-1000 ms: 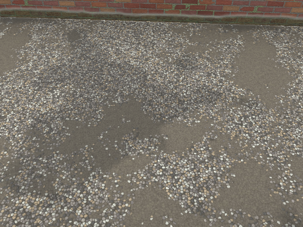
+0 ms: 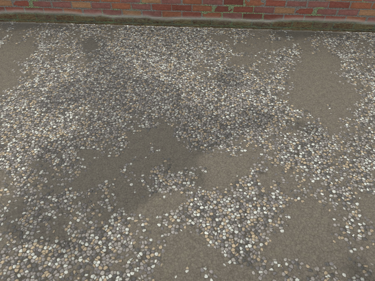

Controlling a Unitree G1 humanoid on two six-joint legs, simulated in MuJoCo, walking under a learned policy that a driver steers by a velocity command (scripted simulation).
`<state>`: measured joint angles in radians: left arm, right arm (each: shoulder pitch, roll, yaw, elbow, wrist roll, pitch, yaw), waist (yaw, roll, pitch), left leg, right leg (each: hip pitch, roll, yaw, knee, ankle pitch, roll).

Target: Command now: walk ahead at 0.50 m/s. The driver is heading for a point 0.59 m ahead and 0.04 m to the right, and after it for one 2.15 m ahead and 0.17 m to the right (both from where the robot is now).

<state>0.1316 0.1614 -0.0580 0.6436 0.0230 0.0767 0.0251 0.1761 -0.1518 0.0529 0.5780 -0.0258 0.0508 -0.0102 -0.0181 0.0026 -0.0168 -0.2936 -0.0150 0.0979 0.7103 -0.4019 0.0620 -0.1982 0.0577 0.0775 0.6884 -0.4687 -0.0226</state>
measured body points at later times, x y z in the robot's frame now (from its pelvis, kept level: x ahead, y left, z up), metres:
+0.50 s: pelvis +0.00 +0.00 +0.00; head -0.01 +0.00 +0.45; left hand +0.18 +0.20 -0.09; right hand +0.17 -0.20 -0.09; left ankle -0.01 +0.08 -0.72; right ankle -0.06 -0.11 -0.72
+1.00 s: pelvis +0.00 +0.00 +0.00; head -0.01 +0.00 +0.45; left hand +0.18 +0.20 -0.09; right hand +0.17 -0.20 -0.09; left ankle -0.01 +0.08 -0.72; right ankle -0.06 -0.11 -0.72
